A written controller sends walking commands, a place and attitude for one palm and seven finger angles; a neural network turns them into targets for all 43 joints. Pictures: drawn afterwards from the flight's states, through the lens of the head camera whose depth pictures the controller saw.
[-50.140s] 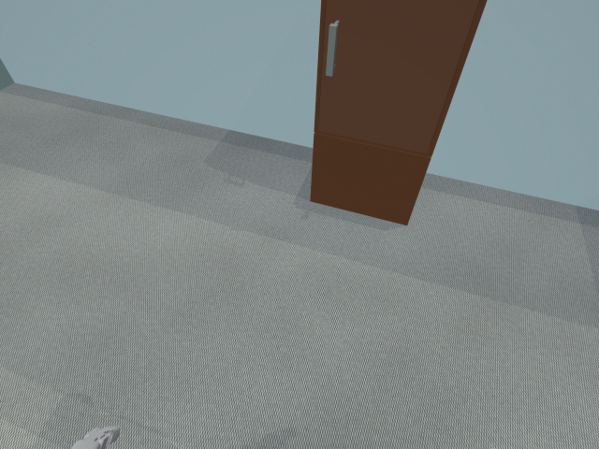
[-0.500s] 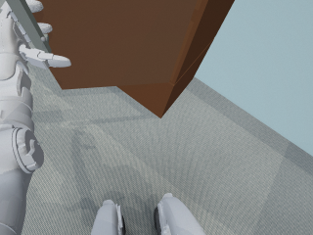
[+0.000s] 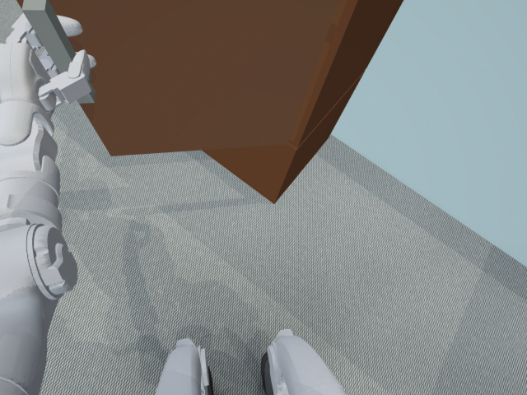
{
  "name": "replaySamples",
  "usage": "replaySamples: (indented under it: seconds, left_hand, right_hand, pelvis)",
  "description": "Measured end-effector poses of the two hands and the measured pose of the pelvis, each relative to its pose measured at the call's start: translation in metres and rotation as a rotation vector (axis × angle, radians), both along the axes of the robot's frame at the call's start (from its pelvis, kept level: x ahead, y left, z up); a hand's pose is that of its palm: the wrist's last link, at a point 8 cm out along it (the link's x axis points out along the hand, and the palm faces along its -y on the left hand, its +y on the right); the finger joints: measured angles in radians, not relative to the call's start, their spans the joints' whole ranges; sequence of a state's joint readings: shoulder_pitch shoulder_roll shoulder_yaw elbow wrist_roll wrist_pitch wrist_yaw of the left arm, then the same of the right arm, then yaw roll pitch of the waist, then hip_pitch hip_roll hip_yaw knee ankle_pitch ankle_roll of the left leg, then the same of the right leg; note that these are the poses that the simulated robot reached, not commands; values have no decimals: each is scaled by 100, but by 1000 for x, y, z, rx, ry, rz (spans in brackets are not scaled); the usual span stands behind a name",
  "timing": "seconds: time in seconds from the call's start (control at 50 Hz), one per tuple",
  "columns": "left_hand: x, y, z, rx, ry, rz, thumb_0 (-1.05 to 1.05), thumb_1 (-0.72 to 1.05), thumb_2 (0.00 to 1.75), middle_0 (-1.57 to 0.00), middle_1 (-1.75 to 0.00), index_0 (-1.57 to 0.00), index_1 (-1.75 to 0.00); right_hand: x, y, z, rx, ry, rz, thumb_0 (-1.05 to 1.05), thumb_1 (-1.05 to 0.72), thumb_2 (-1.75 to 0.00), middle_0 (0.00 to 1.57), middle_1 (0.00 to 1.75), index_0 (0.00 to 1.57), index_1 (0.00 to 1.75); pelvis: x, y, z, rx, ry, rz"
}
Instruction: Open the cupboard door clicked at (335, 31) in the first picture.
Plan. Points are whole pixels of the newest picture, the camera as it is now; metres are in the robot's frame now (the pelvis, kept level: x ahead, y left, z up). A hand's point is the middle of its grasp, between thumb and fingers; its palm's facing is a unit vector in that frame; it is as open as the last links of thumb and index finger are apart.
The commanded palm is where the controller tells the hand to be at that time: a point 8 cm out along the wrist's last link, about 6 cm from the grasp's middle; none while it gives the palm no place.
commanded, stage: close the thumb around the handle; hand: left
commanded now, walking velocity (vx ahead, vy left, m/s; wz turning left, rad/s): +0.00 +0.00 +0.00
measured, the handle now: (66, 46) +0.61 +0.22 +0.08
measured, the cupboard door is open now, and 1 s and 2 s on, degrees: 46 78 84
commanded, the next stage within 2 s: pull the door open along its arc in 0.10 s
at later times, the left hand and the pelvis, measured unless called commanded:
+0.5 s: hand (81, 90) +0.52 +0.19 +0.08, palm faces +0.04 -1.00 -0.01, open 6.0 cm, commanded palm +0.48 +0.22 +0.08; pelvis +0.01 +0.00 +0.01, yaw -1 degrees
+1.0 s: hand (156, 204) +0.36 +0.10 +0.08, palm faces +0.37 -0.93 +0.03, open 6.5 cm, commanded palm +0.29 +0.17 +0.08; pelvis +0.01 -0.01 +0.03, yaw +1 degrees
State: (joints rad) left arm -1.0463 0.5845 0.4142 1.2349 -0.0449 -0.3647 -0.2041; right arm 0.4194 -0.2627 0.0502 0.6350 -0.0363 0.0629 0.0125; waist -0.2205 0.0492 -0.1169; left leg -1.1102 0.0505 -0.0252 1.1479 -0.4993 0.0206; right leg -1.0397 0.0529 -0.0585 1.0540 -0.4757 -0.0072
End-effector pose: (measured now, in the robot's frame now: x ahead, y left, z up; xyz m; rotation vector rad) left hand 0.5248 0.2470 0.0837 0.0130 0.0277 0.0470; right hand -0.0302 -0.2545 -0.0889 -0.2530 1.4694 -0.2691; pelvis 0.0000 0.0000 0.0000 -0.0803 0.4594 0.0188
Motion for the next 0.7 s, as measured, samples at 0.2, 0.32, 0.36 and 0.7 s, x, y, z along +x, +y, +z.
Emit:
replaySamples:
  seconds: [0.2, 0.32, 0.36, 0.7]
  left_hand:
    - [0, -2, 0, -10, 1, 8, 1, 70, 81, -33, -133, -35, -134]
    - [-1, -2, 0, -8, 1, 6, 1, 70, 81, -33, -133, -34, -134]
    - [-3, -2, 0, -7, 0, 5, 1, 71, 80, -33, -133, -34, -134]
    - [-91, -27, -3, -34, -32, -5, 1, 69, 75, -32, -132, -32, -131]
  right_hand:
    - [1, 0, -1, -2, -3, 3, 0, -90, -90, 20, 30, 20, 30]
    - [-1, 1, -1, 1, -5, -6, 0, -90, -90, 20, 30, 20, 30]
    - [-2, 1, -1, 6, -7, -11, 0, -91, -90, 20, 30, 20, 30]
    - [68, 3, 10, 70, -215, 21, 0, -91, -90, 20, 30, 20, 30]
  pelvis:
    - [-1, 0, 0, 0, -2, 3]
    - [-1, 0, 0, 1, -2, -2]
    - [-1, 0, 1, 3, -5, -6]
    - [16, 2, 23, 30, -95, -19]
